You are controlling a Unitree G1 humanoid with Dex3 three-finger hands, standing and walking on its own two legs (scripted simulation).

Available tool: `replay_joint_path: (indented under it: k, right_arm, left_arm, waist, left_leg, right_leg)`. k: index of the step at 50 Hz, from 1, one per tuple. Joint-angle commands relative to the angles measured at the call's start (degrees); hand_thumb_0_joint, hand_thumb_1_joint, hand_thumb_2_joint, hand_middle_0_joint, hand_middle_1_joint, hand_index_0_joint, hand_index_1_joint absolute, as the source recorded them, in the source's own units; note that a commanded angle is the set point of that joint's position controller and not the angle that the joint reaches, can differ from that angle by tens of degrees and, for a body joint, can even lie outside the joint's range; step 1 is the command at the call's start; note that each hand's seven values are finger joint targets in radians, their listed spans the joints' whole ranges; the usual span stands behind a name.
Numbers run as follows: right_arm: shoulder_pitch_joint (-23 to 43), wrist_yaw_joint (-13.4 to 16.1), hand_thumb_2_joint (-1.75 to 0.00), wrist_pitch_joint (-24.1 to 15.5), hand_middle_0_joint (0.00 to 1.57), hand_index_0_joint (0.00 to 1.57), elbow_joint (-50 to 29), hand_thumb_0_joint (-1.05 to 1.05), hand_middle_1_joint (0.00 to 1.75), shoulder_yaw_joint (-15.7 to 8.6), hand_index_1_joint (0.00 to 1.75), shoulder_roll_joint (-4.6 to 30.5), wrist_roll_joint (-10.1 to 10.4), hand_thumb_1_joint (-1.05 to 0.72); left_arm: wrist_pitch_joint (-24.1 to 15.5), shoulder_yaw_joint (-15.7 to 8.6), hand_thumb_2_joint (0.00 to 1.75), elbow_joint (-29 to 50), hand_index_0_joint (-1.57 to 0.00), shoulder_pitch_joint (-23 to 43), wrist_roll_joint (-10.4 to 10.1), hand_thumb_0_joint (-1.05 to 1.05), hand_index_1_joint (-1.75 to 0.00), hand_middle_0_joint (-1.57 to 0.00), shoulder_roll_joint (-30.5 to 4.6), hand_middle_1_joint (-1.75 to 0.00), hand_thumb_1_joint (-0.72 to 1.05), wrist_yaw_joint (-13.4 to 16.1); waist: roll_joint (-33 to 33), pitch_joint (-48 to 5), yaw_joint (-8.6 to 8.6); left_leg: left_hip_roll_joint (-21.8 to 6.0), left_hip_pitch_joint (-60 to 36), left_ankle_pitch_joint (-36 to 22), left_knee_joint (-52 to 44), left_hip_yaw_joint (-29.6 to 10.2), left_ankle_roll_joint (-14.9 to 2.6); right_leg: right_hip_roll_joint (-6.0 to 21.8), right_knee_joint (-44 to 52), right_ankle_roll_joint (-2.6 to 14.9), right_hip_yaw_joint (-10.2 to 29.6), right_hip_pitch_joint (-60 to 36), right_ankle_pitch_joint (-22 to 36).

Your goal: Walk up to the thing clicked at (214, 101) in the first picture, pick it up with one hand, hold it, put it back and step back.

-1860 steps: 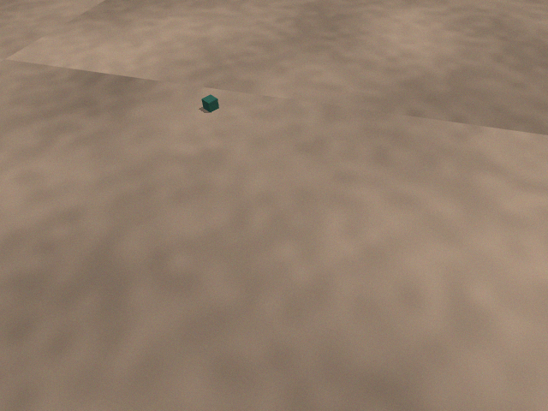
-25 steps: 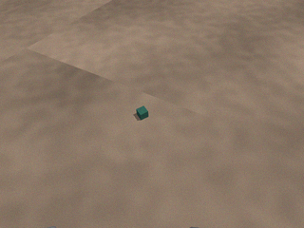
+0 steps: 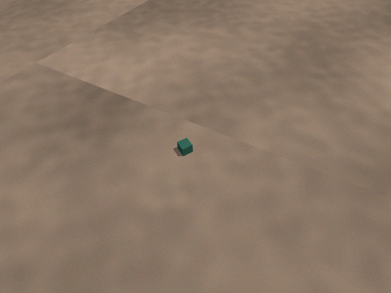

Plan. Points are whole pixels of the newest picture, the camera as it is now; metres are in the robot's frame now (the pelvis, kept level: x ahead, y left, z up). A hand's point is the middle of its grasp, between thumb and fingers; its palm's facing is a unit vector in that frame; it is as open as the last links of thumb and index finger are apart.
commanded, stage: step back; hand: left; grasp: from above
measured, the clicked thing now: (185, 146) +1.07 +0.16 -0.73
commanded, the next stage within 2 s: stand in 0.34 s
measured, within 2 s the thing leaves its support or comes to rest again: neither
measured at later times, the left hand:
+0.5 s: hand out of the picture +0.14 +0.26 -0.13, palm faces -0.03 -0.94 -0.33, open 7.4 cm
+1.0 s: hand out of the picture +0.10 +0.26 -0.14, palm faces -0.05 -0.94 -0.34, open 7.4 cm
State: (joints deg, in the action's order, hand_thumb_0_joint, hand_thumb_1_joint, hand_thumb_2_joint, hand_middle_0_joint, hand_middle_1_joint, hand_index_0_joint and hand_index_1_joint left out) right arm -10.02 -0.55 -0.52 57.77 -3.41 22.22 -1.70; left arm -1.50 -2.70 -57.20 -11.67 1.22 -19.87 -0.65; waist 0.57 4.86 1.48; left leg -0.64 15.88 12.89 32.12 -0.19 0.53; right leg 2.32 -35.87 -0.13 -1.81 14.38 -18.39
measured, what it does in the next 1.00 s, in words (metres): stands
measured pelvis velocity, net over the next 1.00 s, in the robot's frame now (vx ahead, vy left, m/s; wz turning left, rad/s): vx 0.02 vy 0.01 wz -0.03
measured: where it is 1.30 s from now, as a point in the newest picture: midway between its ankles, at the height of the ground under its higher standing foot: outside the picture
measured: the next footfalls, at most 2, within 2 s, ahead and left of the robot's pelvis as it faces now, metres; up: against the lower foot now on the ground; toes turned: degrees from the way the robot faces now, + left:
none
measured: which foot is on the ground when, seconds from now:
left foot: down 0.00-1.00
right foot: down 0.00-1.00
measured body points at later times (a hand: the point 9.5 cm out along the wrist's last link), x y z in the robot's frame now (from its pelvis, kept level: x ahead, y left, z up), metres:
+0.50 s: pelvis +0.03 +0.01 +0.02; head +0.04 +0.02 +0.47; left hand +0.14 +0.31 -0.11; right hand +0.13 -0.28 -0.11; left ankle +0.05 +0.13 -0.73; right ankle +0.01 -0.12 -0.73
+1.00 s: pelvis +0.02 +0.01 +0.02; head +0.03 +0.01 +0.47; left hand +0.10 +0.31 -0.11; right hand +0.08 -0.29 -0.11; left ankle +0.05 +0.13 -0.73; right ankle +0.01 -0.12 -0.73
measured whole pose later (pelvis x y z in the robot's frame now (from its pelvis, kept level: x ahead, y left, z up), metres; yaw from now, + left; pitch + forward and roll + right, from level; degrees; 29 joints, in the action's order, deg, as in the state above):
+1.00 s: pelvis +0.02 +0.01 +0.02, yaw -2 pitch -3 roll +0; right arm -5.5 -0.9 -0.5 66.4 -0.4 20.1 -0.5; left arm -1.0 -0.1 -66.0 -6.3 0.4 -20.0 -0.6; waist 0.2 3.5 -0.4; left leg -1.2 7.5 8.0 18.2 1.4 0.7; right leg 1.5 -18.4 -1.2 -0.4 5.1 -10.6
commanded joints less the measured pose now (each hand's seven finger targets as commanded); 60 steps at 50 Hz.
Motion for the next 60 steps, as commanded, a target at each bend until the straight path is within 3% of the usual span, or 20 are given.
replay_joint_path:
  k: [1, 2, 4, 6, 8, 13, 16, 17, 20, 24, 29, 31, 42, 46, 50, 54, 57, 60]
  right_arm:
    - [4.9, 0.9, -0.90, -1.7, 0.20, 0.20, -3.4, 0.00, 0.30, -2.2, 0.30, 13.5, 0.1, -0.90]
    - [6.5, 0.7, -0.90, -1.5, 0.20, 0.20, -3.0, 0.00, 0.30, -1.9, 0.30, 12.8, 0.1, -0.90]
    - [8.5, 0.7, -0.90, -1.3, 0.20, 0.20, -2.7, 0.00, 0.30, -1.0, 0.30, 11.0, 0.2, -0.90]
    - [7.5, 0.7, -0.90, -1.6, 0.20, 0.20, -1.5, 0.00, 0.30, -0.5, 0.30, 9.8, 0.5, -0.90]
    - [7.3, 0.8, -0.90, -1.6, 0.20, 0.20, -0.4, 0.00, 0.30, -0.4, 0.30, 9.7, 0.7, -0.90]
    - [8.5, 0.9, -0.90, -1.5, 0.20, 0.20, 0.8, 0.00, 0.30, -0.6, 0.30, 9.6, 0.9, -0.90]
    - [9.3, 1.1, -0.90, -1.3, 0.20, 0.20, 1.3, 0.00, 0.30, -0.7, 0.30, 9.0, 0.9, -0.90]
    - [8.4, 0.9, -0.90, -1.7, 0.20, 0.20, 1.8, 0.00, 0.30, 0.1, 0.30, 9.0, 1.3, -0.90]
    - [9.8, 0.9, -0.90, -2.0, 0.20, 0.20, 2.3, 0.00, 0.30, 0.0, 0.30, 9.5, 1.2, -0.90]
    - [9.8, 0.7, -0.90, -1.8, 0.20, 0.20, 2.7, 0.00, 0.30, 0.3, 0.30, 9.2, 1.3, -0.90]
    - [10.4, 0.6, -0.90, -1.6, 0.20, 0.20, 3.5, 0.00, 0.30, 0.4, 0.30, 9.5, 1.3, -0.90]
    - [10.4, 0.6, -0.90, -1.8, 0.20, 0.20, 3.5, 0.00, 0.30, 0.5, 0.30, 9.3, 1.4, -0.90]
    - [9.0, 0.3, -0.90, -1.4, 0.20, 0.20, 4.6, 0.00, 0.30, 0.7, 0.30, 9.5, 1.2, -0.90]
    - [9.0, 0.4, -0.90, -1.6, 0.20, 0.20, 4.6, 0.00, 0.30, 0.7, 0.30, 9.8, 1.2, -0.90]
    - [8.1, 0.4, -0.90, -1.5, 0.20, 0.20, 4.9, 0.00, 0.30, 0.9, 0.30, 10.0, 1.2, -0.90]
    - [7.6, 0.4, -0.90, -1.3, 0.20, 0.20, 4.9, 0.00, 0.30, 1.0, 0.30, 9.7, 1.2, -0.90]
    - [6.7, 0.4, -0.90, -1.2, 0.20, 0.20, 5.2, 0.00, 0.30, 1.2, 0.30, 9.8, 1.2, -0.90]
    - [6.8, 0.3, -0.90, -1.2, 0.20, 0.20, 5.0, 0.00, 0.30, 1.3, 0.30, 9.8, 1.1, -0.90]
  left_arm:
    - [-0.2, -1.8, 0.90, 3.6, -0.20, 3.2, -1.3, 0.00, -0.30, -0.20, -11.9, -0.30, 0.90, 0.9]
    - [-0.3, -1.7, 0.90, 2.8, -0.20, 3.1, -0.8, 0.00, -0.30, -0.20, -11.7, -0.30, 0.90, 0.9]
    - [-0.7, -1.7, 0.90, 1.3, -0.20, 2.6, -0.5, 0.00, -0.30, -0.20, -12.3, -0.30, 0.90, 1.0]
    - [-1.3, -2.0, 0.90, 0.6, -0.20, 3.1, -0.7, 0.00, -0.30, -0.20, -13.7, -0.30, 0.90, 1.0]
    - [-1.4, -1.9, 0.90, 0.2, -0.20, 4.5, -0.9, 0.00, -0.30, -0.20, -13.8, -0.30, 0.90, 1.3]
    - [-1.0, -1.4, 0.90, -1.0, -0.20, 5.9, -0.8, 0.00, -0.30, -0.20, -12.9, -0.30, 0.90, 1.5]
    - [-0.9, -1.3, 0.90, -1.4, -0.20, 7.1, -0.6, 0.00, -0.30, -0.20, -12.8, -0.30, 0.90, 1.5]
    - [-0.8, -0.2, 0.90, -2.5, -0.20, 7.5, -1.2, 0.00, -0.30, -0.20, -11.2, -0.30, 0.90, 1.2]
    - [-0.7, 0.0, 0.90, -3.1, -0.20, 7.9, -1.1, 0.00, -0.30, -0.20, -11.5, -0.30, 0.90, 1.2]
    - [-0.9, 0.1, 0.90, -3.4, -0.20, 9.5, -0.8, 0.00, -0.30, -0.20, -12.2, -0.30, 0.90, 1.2]
    - [-0.7, 0.3, 0.90, -4.3, -0.20, 9.8, -0.7, 0.00, -0.30, -0.20, -12.1, -0.30, 0.90, 1.1]
    - [-0.8, 0.3, 0.90, -4.4, -0.20, 9.6, -0.6, 0.00, -0.30, -0.20, -12.2, -0.30, 0.90, 1.1]
    - [-0.8, 0.6, 0.90, -5.0, -0.20, 9.2, -0.6, 0.00, -0.30, -0.20, -12.7, -0.30, 0.90, 1.0]
    - [-0.8, 0.7, 0.90, -5.0, -0.20, 7.9, -0.7, 0.00, -0.30, -0.20, -12.5, -0.30, 0.90, 0.9]
    - [-0.6, 0.7, 0.90, -5.0, -0.20, 7.7, -0.8, 0.00, -0.30, -0.20, -12.5, -0.30, 0.90, 0.9]
    - [-0.8, 0.8, 0.90, -4.8, -0.20, 8.0, -0.7, 0.00, -0.30, -0.20, -13.0, -0.30, 0.90, 1.0]
    - [-0.7, 0.8, 0.90, -4.9, -0.20, 7.5, -0.8, 0.00, -0.30, -0.20, -13.0, -0.30, 0.90, 1.0]
    - [-0.7, 0.8, 0.90, -4.6, -0.20, 7.7, -0.8, 0.00, -0.30, -0.20, -12.8, -0.30, 0.90, 1.0]
  waist:
    - [3.5, -5.5, 0.18]
    - [2.8, -4.5, 0.51]
    - [3.4, -3.4, 0.92]
    - [2.4, -5.1, -0.18]
    - [2.1, -6.8, -0.72]
    - [1.8, -9.0, -0.64]
    - [0.5, -8.6, -0.88]
    - [0.3, -9.4, -1.36]
    - [0.7, -8.6, -0.85]
    - [-0.5, -8.9, -1.47]
    - [0.1, -6.9, -1.37]
    - [-0.3, -7.7, -1.28]
    - [-1.1, -4.8, -1.88]
    - [-0.3, -6.9, -1.32]
    - [-0.4, -5.3, -1.45]
    - [-1.3, -6.1, -1.90]
    - [-0.6, -4.3, -1.96]
    - [-0.6, -4.9, -1.87]
  left_leg:
    - [-13.9, 2.6, 11.6, -13.7, -14.9, -8.40]
    - [-13.3, 3.9, 11.5, -13.7, -14.0, -7.65]
    - [-9.4, 3.2, 8.0, -11.8, -9.3, -4.44]
    - [-6.9, -0.1, -1.3, -8.5, -5.8, -2.68]
    - [-6.8, -3.6, -9.8, -7.5, -4.6, -2.44]
    - [-8.0, -7.3, -15.5, -9.0, -4.2, -3.20]
    - [-7.5, -7.2, -14.5, -9.4, -3.2, -2.82]
    - [-7.7, -9.9, -18.7, -11.4, -4.9, -2.55]
    - [-7.9, -11.6, -20.1, -12.4, -4.8, -2.26]
    - [-7.4, -11.8, -19.1, -13.3, -3.8, -1.84]
    - [-7.4, -9.8, -11.6, -15.9, -4.2, -1.35]
    - [-7.4, -11.8, -14.7, -15.9, -4.0, -1.18]
    - [-6.7, -9.7, -4.2, -17.7, -4.4, -0.93]
    - [-7.1, -11.0, -8.9, -16.7, -4.3, -1.16]
    - [-7.0, -9.9, -6.1, -17.4, -4.6, -0.99]
    - [-7.1, -10.4, -7.4, -16.2, -4.4, -1.35]
    - [-6.8, -9.0, -4.2, -17.2, -4.6, -1.17]
    - [-7.0, -8.5, -5.5, -17.1, -4.6, -1.23]
  right_leg:
    - [-0.8, 3.1, 1.34, 2.7, -1.7, -5.9]
    - [-0.6, 5.3, 1.68, 2.9, -4.0, -4.6]
    - [1.2, 9.9, 2.47, 5.0, -4.8, 1.6]
    - [3.4, 11.4, 2.91, 7.5, -5.9, 11.3]
    - [4.2, 11.5, 2.73, 7.5, -6.5, 17.3]
    - [3.7, 11.6, 1.89, 6.0, -7.6, 19.2]
    - [3.9, 12.5, 1.81, 6.1, -8.1, 20.1]
    - [4.2, 13.5, 1.22, 6.2, -8.5, 21.5]
    - [4.2, 15.4, 0.55, 5.9, -8.6, 20.3]
    - [5.0, 17.6, 0.25, 6.1, -10.0, 21.7]
    - [5.0, 19.7, 0.11, 6.2, -10.2, 15.4]
    - [5.3, 19.5, 0.34, 6.2, -9.7, 17.7]
    - [5.0, 21.9, 0.51, 6.6, -6.5, 8.9]
    - [5.3, 21.1, 0.69, 6.7, -7.7, 12.7]
    - [5.0, 21.4, 0.62, 6.5, -6.5, 10.1]
    - [5.4, 21.6, 0.73, 6.9, -7.1, 11.3]
    - [5.1, 22.0, 0.75, 6.9, -5.9, 8.5]
    - [5.2, 21.5, 0.79, 6.8, -6.8, 9.4]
